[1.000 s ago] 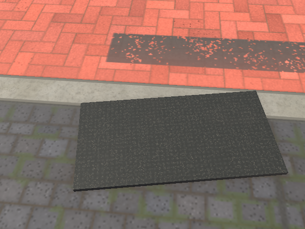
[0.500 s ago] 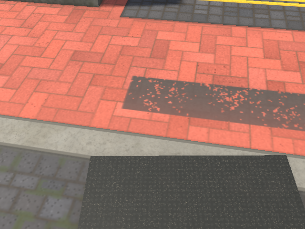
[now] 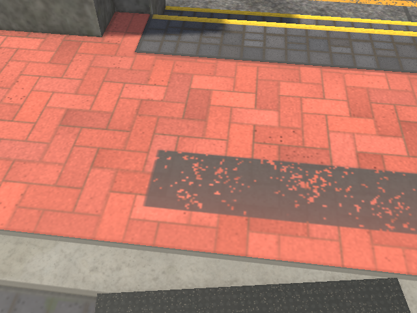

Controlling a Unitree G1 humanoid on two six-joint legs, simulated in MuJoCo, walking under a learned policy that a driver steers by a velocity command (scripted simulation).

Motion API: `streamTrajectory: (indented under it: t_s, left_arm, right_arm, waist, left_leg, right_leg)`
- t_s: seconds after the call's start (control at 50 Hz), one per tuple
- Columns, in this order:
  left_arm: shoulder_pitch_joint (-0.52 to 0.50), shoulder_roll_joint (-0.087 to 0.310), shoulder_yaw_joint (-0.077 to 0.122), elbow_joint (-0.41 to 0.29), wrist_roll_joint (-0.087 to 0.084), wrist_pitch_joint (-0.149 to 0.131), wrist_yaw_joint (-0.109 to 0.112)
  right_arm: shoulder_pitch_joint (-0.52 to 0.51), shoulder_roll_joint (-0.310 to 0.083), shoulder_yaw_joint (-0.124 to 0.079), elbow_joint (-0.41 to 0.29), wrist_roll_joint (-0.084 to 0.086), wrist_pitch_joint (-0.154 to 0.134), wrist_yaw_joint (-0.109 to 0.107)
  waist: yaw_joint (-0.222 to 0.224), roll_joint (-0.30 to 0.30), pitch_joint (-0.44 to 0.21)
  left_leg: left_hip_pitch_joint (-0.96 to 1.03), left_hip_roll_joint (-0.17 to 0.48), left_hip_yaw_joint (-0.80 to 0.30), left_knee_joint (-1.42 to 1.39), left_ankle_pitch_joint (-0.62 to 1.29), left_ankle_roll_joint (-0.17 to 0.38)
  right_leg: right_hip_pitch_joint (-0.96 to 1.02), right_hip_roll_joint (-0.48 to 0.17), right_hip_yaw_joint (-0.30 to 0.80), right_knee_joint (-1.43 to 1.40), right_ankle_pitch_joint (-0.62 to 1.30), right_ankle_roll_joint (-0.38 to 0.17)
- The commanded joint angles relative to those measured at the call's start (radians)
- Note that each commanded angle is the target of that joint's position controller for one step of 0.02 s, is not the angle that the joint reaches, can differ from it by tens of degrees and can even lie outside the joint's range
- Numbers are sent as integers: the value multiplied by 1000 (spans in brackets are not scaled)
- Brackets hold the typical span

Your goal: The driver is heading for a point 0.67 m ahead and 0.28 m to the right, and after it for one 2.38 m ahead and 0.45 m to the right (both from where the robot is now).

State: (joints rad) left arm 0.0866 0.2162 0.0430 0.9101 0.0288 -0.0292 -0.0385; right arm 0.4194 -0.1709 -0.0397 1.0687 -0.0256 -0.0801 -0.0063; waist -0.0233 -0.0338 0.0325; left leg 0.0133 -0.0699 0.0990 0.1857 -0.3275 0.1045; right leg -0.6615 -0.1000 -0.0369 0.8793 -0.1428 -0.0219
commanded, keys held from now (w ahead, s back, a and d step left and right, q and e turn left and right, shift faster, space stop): w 0.24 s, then w+e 0.72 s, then e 0.04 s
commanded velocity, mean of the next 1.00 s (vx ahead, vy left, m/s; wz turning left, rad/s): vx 0.50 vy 0.00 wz -0.32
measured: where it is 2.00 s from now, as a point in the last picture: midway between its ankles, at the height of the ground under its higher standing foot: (242, 236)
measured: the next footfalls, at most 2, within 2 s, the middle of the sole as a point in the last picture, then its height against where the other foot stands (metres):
right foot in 0.14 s outside the picture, level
left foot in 0.72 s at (196, 290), level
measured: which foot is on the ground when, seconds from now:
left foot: down 0.00-0.16, up 0.18-0.70, down 0.72-1.00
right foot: up 0.00-0.12, down 0.14-0.72, up 0.74-1.00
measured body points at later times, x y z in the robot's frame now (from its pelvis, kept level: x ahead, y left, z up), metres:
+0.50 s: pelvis +0.27 -0.05 +0.02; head +0.28 -0.07 +0.47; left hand +0.23 +0.19 -0.12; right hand +0.40 -0.30 -0.11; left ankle +0.41 +0.11 -0.67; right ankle +0.23 -0.11 -0.73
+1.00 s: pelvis +0.53 -0.03 +0.02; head +0.57 -0.03 +0.47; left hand +0.76 +0.17 -0.11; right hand +0.47 -0.29 -0.11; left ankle +0.53 +0.06 -0.73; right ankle +0.56 -0.18 -0.66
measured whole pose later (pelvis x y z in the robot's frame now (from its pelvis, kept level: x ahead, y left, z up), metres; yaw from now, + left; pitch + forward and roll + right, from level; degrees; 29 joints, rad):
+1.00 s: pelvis +0.53 -0.03 +0.02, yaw -21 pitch +1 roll +1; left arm 0.13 0.28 0.08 0.83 0.03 -0.01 -0.06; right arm 0.33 -0.22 -0.06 0.90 -0.02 -0.11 -0.01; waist -0.02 -0.05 0.04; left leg -0.08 -0.01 0.19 0.27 -0.20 0.04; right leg -0.63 -0.05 -0.01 0.98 -0.12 -0.05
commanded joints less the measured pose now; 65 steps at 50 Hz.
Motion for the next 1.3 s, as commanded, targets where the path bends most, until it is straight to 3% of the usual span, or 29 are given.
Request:
streamTrajectory:
  t_s: [0.02,0.1,0.14,0.16,0.18,0.2,0.24,0.28,0.38,0.56,0.62,0.68,0.7,0.72,0.74,0.76,0.78,0.8,0.82,0.84,0.9,1.04,1.12,1.16,1.18,1.2,1.22,1.24,1.3]
  left_arm:
    - [-89,31,-4,-77,-6,2,-1]
    - [-56,63,15,-77,-3,-10,12]
    - [219,97,41,20,-4,-29,24]
    - [397,184,66,59,22,-40,37]
    - [426,265,82,65,22,-38,38]
    - [301,231,74,45,0,-32,37]
    - [144,116,42,16,-12,-44,31]
    - [141,60,25,45,-22,-60,33]
    - [264,101,31,80,-25,-74,42]
    - [393,116,40,79,-18,-62,41]
    - [385,134,50,65,-10,-58,48]
    - [312,168,68,37,-4,-54,55]
    - [292,178,73,28,-7,-54,50]
    - [295,150,69,11,-14,-56,45]
    - [417,35,47,-33,-71,-53,38]
    - [388,95,48,-24,-42,-44,46]
    - [317,123,56,-24,-29,-38,43]
    - [263,117,56,-31,-25,-34,33]
    - [224,106,57,-41,-10,-25,22]
    - [229,92,56,-51,1,-9,12]
    - [166,79,49,-81,4,20,-10]
    - [-34,51,16,-166,2,2,-41]
    - [7,108,32,-157,20,13,-36]
    - [149,149,56,-109,29,6,-24]
    - [218,168,68,-70,38,-7,-5]
    - [250,209,75,-58,46,-21,10]
    - [301,259,76,-81,15,-29,20]
    - [353,279,87,-98,-20,-21,28]
    - [133,163,52,-160,-31,13,58]
  right_arm:
    - [-7,-146,-24,-44,2,-18,-3]
    - [3,-161,-30,-30,-3,-10,-11]
    - [-18,-159,-30,-33,-10,1,-10]
    - [19,-107,-15,-61,8,6,-1]
    - [89,-45,-6,-85,20,4,15]
    - [10,-125,-29,-89,14,6,14]
    - [-82,-124,-32,-118,15,-3,20]
    - [-54,-91,-28,-111,-12,13,24]
    - [-185,-91,-27,-169,-17,48,29]
    - [-473,-106,-18,-291,4,42,25]
    - [-497,-128,-19,-325,8,28,24]
    - [-368,-165,-33,-305,14,5,13]
    - [-241,-186,-44,-267,10,-8,6]
    - [-93,-233,-58,-236,-12,-27,-4]
    - [-12,-358,-91,-241,-34,-23,-8]
    - [-90,-275,-77,-261,-31,-7,-4]
    - [-181,-194,-54,-286,-28,-4,-3]
    - [-230,-148,-41,-292,-25,-6,-2]
    - [-219,-126,-35,-278,-18,-8,-7]
    - [-202,-130,-33,-262,-11,-14,-10]
    - [-156,-139,-37,-241,5,-40,-5]
    - [-149,-175,-42,-219,14,-56,-9]
    - [-149,-209,-55,-211,31,-46,-23]
    - [-174,-223,-63,-228,44,-34,-22]
    - [-146,-218,-64,-231,59,-25,-8]
    - [-105,-184,-61,-243,49,-11,-6]
    - [8,-119,-42,-265,19,14,-18]
    - [-16,-141,-35,-285,20,31,-30]
    - [-138,-194,-39,-303,-10,51,-20]
  waist:
    - [18,117,77]
    - [45,111,41]
    - [156,82,-101]
    - [196,-48,-232]
    - [142,-236,-305]
    - [110,-102,-220]
    - [45,11,-49]
    - [-10,-18,-18]
    - [1,-2,18]
    - [92,-35,36]
    - [89,-52,30]
    - [24,-59,0]
    - [-33,-17,-62]
    - [-86,61,-166]
    - [-57,369,-363]
    - [-22,301,-321]
    - [-2,159,-159]
    - [9,70,-85]
    - [11,70,-39]
    - [29,135,-33]
    - [34,137,-23]
    - [29,128,19]
    - [49,126,-9]
    - [110,54,-72]
    - [127,-73,-67]
    - [113,-192,-71]
    - [46,-166,-154]
    - [125,-124,-307]
    - [36,12,-156]
  left_leg:
    - [-124,265,-106,-138,317,99]
    - [37,307,-74,10,597,78]
    - [-19,246,-10,364,744,43]
    - [-275,173,25,700,467,8]
    - [-573,5,-25,996,-197,-22]
    - [-649,54,-158,1119,-135,-2]
    - [-629,137,-146,1074,34,2]
    - [-537,179,-137,991,80,-21]
    - [-616,192,-93,834,149,-95]
    - [-658,140,-86,481,330,-141]
    - [-610,126,-100,418,274,-123]
    - [-406,105,-125,307,237,-88]
    - [-258,79,-99,243,238,-74]
    - [-37,162,-165,227,182,-45]
    - [310,459,-607,164,-8,82]
    - [230,489,-765,48,-136,79]
    - [72,450,-614,34,-180,57]
    - [-29,409,-478,28,-44,41]
    - [-88,362,-363,16,81,13]
    - [-119,350,-300,5,143,7]
    - [-104,327,-184,-27,297,16]
    - [-127,278,73,12,578,3]
    - [-90,325,95,136,683,-19]
    - [-155,308,114,401,659,-33]
    - [-175,216,163,637,620,-58]
    - [-463,115,155,960,-150,-78]
    - [-657,74,25,1206,-440,-112]
    - [-700,74,-86,1274,-332,-139]
    - [-647,151,-147,1084,-150,-152]
  right_leg:
    - [113,27,-50,-154,44,-9]
    - [191,67,-68,-264,-40,-70]
    - [522,136,-96,-372,-57,-104]
    - [827,-61,174,-434,-277,-170]
    - [967,-296,681,-614,-464,-261]
    - [849,-269,700,-673,-502,-251]
    - [595,-210,432,-702,-302,-206]
    - [482,-120,283,-720,-101,-168]
    - [494,-85,232,-766,31,-217]
    - [623,-57,238,-702,187,-211]
    - [652,-70,268,-631,275,-197]
    - [628,-60,292,-490,373,-144]
    - [612,-16,269,-337,429,-126]
    - [499,60,220,-99,311,-110]
    - [157,218,92,264,-137,-54]
    - [42,171,112,377,-352,-74]
    - [22,114,124,395,-263,-81]
    - [37,73,120,356,-193,-74]
    - [53,50,118,312,-169,-72]
    - [70,40,106,294,-158,-59]
    - [19,34,76,272,-91,-41]
    - [137,55,-22,-220,252,-35]
    - [291,74,-28,-325,213,-73]
    - [488,119,-25,-406,178,-97]
    - [555,197,-95,-526,289,-125]
    - [776,4,93,-458,788,-203]
    - [937,-234,341,-243,1513,-329]
    - [968,-314,412,-342,1430,-430]
    - [650,-161,390,-500,730,-346]
Keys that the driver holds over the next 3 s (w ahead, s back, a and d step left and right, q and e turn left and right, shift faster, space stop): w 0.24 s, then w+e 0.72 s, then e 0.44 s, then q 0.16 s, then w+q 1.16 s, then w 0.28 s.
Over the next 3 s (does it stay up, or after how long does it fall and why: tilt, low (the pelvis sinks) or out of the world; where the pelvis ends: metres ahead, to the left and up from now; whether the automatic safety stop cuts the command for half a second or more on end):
stays up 1.32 -0.21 -0.02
